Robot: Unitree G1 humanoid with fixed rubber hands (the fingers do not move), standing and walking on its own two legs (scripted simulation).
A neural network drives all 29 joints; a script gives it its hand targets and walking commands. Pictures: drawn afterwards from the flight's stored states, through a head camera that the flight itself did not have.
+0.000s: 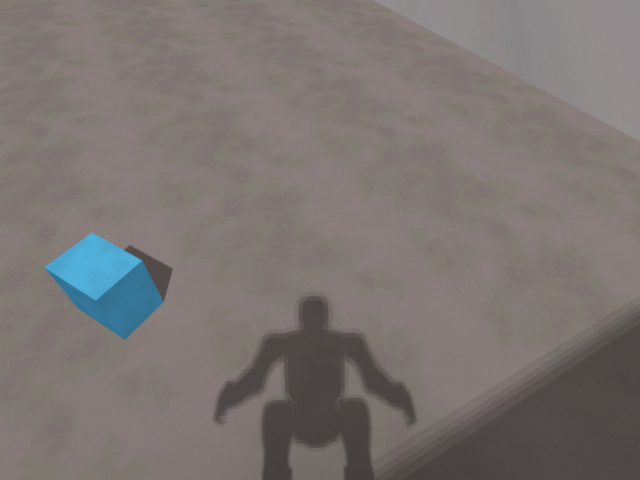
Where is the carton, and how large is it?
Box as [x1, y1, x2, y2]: [44, 233, 163, 339]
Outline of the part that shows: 91,233 44,267 79,309 125,339 163,301 141,260 95,234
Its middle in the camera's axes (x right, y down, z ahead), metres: -0.75 +0.18 +1.36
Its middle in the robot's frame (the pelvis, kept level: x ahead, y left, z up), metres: +0.88 +0.72 -0.66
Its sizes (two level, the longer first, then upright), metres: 0.250 0.182 0.247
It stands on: the floor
